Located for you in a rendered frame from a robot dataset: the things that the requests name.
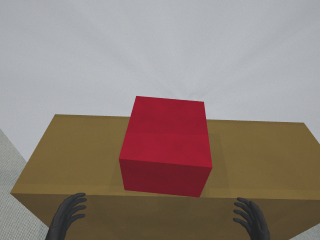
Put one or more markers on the carton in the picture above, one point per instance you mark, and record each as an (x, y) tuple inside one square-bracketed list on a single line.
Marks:
[(166, 147)]

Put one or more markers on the pedestal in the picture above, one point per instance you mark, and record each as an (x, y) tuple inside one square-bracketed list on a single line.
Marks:
[(274, 164)]

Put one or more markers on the right robot hand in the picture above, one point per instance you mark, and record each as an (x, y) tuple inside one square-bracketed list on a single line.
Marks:
[(256, 224)]

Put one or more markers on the left robot hand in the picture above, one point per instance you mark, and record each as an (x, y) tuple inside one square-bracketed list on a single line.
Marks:
[(63, 217)]

